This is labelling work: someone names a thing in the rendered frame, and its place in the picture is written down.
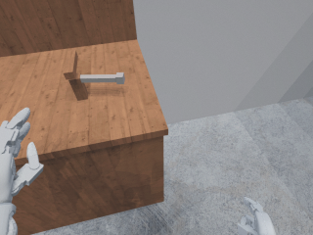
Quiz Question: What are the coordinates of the tap lever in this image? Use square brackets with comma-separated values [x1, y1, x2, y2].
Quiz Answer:
[80, 72, 125, 84]

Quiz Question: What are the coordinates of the right robot hand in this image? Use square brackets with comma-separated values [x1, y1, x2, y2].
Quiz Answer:
[237, 197, 276, 235]

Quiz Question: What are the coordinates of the counter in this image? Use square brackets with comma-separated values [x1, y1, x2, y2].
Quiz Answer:
[0, 0, 168, 235]

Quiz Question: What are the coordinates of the left robot hand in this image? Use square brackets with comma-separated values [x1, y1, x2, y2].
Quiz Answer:
[0, 107, 44, 204]

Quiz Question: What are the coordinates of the robot left forearm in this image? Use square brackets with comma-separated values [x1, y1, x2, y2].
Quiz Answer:
[0, 203, 18, 235]

